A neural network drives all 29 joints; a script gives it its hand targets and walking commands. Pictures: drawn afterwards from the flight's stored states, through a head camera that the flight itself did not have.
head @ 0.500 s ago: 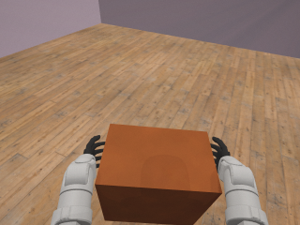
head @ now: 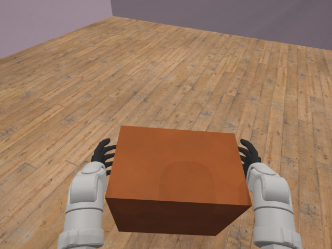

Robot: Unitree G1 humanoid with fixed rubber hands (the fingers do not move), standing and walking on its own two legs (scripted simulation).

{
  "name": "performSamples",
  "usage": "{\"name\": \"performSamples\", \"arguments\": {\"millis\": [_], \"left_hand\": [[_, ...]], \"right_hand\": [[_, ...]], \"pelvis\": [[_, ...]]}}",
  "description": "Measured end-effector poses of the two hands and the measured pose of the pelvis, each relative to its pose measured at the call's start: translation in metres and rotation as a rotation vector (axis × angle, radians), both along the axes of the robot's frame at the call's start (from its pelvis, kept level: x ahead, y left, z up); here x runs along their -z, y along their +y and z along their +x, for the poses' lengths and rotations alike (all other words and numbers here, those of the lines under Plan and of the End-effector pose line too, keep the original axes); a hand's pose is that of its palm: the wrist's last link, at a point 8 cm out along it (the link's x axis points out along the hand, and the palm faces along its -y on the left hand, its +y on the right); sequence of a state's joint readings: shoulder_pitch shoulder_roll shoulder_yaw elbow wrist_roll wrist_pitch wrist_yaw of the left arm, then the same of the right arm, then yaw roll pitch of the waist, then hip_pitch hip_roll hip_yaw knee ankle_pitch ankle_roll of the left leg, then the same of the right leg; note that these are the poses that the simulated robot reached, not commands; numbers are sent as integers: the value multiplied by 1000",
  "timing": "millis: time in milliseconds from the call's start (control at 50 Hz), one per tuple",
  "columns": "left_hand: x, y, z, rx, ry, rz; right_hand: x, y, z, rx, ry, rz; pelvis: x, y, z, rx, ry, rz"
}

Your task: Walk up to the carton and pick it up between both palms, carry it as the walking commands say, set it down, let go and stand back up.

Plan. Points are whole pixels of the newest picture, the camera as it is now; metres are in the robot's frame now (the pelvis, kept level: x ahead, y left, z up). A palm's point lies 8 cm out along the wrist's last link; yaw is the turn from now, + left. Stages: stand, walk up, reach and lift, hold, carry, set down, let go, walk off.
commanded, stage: carry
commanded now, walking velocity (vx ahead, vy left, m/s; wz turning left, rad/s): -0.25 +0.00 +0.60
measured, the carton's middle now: (172, 185) +0.30 +0.00 +0.00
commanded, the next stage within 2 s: none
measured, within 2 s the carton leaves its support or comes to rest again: neither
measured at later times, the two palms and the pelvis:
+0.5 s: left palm (62, 214) +0.17 +0.21 +0.10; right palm (251, 205) +0.20 -0.16 +0.08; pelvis -0.07 +0.01 -0.01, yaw +4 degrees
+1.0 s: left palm out of the picture -0.02 +0.27 +0.07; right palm out of the picture +0.09 -0.08 +0.08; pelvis -0.20 +0.02 +0.00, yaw +15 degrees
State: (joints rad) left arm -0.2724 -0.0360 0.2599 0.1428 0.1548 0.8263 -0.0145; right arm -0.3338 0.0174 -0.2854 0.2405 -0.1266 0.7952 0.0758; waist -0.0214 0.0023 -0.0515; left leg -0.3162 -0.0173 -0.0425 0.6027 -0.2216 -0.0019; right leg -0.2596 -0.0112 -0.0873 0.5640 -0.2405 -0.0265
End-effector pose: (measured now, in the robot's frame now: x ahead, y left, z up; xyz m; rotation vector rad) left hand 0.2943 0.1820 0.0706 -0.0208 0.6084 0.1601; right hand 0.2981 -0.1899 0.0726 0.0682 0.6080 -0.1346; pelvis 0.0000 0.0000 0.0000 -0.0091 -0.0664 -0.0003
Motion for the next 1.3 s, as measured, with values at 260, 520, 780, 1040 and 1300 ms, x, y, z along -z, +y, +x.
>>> {"name": "performSamples", "arguments": {"millis": [260, 520, 780, 1040, 1300], "left_hand": [[-19, 38, -47, -108, -3, -91], [-26, 30, -131, -193, -2, -76], [-11, 86, -228, -319, -58, -142], [-8, 85, -329, -428, 21, -118], [-19, 94, -419, -523, -29, -116]], "right_hand": [[-26, 39, -32, 9, 4, 44], [-9, 33, -102, -6, 21, 138], [-22, 96, -150, -134, -28, 82], [-2, 104, -218, -216, 67, 115], [-15, 127, -272, -324, 29, 117]], "pelvis": [[5, 30, -20, -26, 48, -40], [6, 14, -74, -69, 109, -16], [22, 37, -132, -210, 76, -55], [6, 19, -213, -279, 134, -27], [4, 14, -270, -408, 94, -35]]}}
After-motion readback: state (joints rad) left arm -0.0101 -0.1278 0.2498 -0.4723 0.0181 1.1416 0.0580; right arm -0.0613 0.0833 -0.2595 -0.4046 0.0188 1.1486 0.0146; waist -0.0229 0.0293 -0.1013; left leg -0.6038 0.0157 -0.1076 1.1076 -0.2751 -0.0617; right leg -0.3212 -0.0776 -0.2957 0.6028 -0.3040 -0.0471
